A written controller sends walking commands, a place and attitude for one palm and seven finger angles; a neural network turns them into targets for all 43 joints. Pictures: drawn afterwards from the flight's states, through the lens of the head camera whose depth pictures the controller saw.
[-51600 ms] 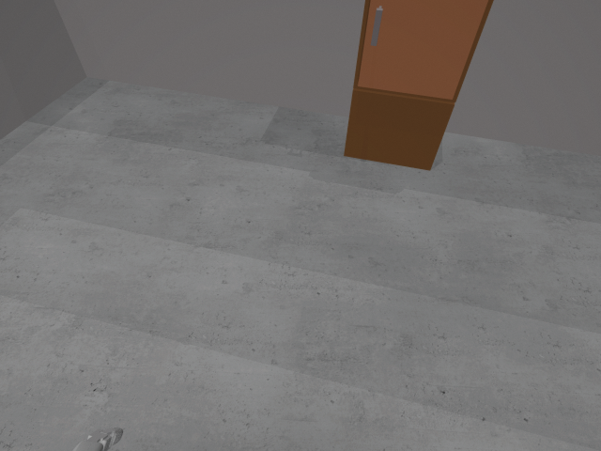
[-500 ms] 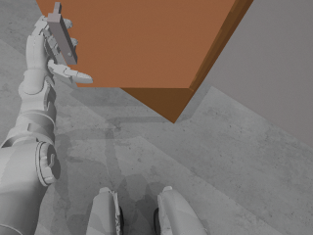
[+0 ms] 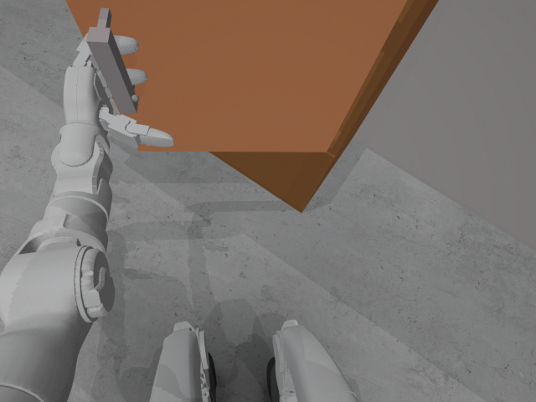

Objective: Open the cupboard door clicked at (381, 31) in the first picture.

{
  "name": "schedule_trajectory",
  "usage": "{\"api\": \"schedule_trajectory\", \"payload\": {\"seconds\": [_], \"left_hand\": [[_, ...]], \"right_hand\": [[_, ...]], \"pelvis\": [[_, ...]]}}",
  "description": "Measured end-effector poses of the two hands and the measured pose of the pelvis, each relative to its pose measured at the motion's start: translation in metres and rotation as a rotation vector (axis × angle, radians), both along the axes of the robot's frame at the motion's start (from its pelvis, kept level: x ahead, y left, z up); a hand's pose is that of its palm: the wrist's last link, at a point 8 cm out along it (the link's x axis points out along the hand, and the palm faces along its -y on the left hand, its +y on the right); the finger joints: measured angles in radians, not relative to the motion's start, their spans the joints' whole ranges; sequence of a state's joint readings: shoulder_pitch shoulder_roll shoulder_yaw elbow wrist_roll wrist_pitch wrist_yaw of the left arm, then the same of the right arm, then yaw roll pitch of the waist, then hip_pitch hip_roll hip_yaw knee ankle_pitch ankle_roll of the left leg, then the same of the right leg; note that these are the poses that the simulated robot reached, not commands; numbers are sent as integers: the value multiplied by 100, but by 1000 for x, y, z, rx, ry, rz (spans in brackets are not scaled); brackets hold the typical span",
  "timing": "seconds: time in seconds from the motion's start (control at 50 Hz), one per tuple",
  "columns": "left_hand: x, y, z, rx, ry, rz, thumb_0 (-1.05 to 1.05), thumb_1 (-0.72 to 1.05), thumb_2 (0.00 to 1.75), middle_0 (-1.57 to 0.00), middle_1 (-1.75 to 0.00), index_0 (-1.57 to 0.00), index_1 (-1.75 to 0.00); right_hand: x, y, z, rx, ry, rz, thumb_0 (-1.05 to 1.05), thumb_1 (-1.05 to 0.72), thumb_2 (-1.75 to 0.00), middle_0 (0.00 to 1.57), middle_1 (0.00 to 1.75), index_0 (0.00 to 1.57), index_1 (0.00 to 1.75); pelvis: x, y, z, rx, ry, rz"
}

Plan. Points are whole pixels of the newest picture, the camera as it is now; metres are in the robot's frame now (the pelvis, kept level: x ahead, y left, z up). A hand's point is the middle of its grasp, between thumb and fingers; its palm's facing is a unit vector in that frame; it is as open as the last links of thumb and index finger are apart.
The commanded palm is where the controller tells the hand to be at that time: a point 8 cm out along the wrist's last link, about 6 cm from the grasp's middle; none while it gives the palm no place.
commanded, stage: slide the fingers in behind the handle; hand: left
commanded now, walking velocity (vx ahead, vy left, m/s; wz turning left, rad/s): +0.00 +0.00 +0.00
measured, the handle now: (117, 64) +0.59 +0.16 +0.06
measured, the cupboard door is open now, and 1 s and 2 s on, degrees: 38 38 77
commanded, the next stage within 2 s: close the thumb around the handle in 0.06 s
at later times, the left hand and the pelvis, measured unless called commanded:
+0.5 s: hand (135, 97) +0.54 +0.14 +0.05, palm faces -0.02 -1.00 -0.03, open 10.8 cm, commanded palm +0.52 +0.17 +0.05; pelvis +0.00 +0.00 +0.00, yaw +0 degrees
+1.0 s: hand (135, 97) +0.54 +0.14 +0.05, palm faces -0.02 -1.00 -0.02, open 5.8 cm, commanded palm +0.52 +0.17 +0.05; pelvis +0.00 +0.00 +0.00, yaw +0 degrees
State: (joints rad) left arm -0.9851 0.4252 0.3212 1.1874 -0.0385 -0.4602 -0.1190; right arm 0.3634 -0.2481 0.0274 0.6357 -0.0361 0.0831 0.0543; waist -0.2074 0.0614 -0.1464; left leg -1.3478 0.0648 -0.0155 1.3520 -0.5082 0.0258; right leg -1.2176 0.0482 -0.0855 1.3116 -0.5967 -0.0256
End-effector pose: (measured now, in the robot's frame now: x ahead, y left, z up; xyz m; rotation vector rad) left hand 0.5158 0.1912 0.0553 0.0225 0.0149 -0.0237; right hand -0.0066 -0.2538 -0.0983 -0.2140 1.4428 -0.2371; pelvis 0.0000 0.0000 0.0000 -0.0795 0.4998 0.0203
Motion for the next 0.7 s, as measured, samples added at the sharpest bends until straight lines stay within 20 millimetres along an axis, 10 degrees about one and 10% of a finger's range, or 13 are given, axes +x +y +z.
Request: {"api": "schedule_trajectory", "payload": {"seconds": [0.32, 0.7], "left_hand": [[0, -1, 0, 9, -13, 9, -1, -40, 34, -31, -121, -28, -121], [3, 1, 0, 5, -6, 2, 0, 54, 74, -37, -131, -36, -131]], "right_hand": [[1, 0, 1, -3, 17, 7, 1, -90, -90, 20, 30, 20, 30], [6, -4, 1, -9, 3, 6, 0, -90, -90, 20, 30, 20, 30]], "pelvis": [[1, 2, 0, 1, 5, 5], [3, -1, 1, 1, 4, 3]]}}
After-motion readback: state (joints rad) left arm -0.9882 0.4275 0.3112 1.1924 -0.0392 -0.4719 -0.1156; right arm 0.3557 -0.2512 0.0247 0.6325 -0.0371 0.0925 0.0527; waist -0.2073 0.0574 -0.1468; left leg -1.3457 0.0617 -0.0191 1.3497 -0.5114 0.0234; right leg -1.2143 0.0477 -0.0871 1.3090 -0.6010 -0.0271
